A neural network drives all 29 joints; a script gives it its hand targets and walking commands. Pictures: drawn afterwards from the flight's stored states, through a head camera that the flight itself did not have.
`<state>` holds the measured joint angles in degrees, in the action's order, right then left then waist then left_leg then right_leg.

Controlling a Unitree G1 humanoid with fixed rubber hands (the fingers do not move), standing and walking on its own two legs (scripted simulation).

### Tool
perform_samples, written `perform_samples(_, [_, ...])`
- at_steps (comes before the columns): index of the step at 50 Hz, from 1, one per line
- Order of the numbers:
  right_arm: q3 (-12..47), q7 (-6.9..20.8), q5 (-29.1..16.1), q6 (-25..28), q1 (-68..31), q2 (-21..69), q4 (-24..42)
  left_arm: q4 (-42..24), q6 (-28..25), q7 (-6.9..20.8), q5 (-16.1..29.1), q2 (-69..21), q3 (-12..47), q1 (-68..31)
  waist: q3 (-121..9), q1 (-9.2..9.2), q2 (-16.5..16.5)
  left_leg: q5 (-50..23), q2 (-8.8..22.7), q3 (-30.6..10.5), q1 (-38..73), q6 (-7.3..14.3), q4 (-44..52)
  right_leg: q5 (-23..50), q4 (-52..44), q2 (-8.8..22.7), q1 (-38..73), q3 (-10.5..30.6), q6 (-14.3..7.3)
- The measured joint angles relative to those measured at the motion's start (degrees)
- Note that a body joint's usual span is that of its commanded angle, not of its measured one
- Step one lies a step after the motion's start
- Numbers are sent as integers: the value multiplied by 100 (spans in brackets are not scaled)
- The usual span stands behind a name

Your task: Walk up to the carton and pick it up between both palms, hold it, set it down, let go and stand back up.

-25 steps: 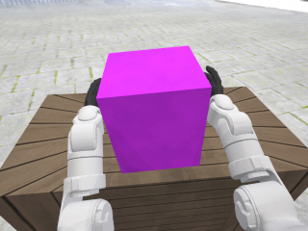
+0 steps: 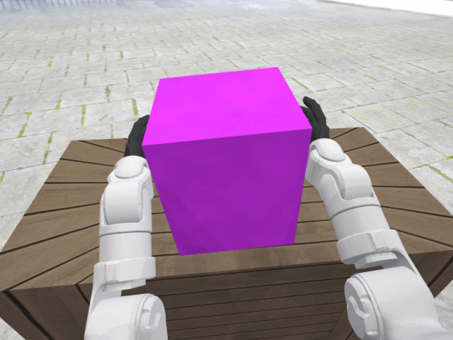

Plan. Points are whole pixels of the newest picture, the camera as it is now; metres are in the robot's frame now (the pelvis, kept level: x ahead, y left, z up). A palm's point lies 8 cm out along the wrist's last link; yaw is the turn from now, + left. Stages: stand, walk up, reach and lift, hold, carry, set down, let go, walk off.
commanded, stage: hold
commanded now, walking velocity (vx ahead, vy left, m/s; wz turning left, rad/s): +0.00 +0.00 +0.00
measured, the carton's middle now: (228, 162) +0.38 +0.00 +0.18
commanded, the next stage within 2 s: none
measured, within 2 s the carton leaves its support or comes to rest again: neither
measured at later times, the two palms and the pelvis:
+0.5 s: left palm (136, 162) +0.36 +0.16 +0.21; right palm (315, 143) +0.36 -0.14 +0.23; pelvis +0.00 +0.00 +0.00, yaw +0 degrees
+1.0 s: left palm (137, 162) +0.36 +0.16 +0.20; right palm (315, 143) +0.37 -0.14 +0.23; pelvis +0.00 +0.00 +0.00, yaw +0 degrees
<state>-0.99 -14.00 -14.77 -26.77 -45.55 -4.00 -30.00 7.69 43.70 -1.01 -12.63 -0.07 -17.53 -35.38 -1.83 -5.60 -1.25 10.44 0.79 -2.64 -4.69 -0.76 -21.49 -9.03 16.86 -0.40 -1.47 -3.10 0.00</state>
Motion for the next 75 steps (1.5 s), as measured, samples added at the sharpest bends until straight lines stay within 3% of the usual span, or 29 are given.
perform_samples(45, [-64,13,54,26,-100,12,-160,200,-47,33,-35,15,-51,-128,4,21,-17,-48,-6,-4,-9,1,34,29,1,4,-24,1,-5])
perform_samples(75, [-8,-6,-6,-36,32,12,35,-38,42,32,-46,-15,3,30,31,-3,0,-7,-5,-2,39,0,3,4,3,1,36,7,0])
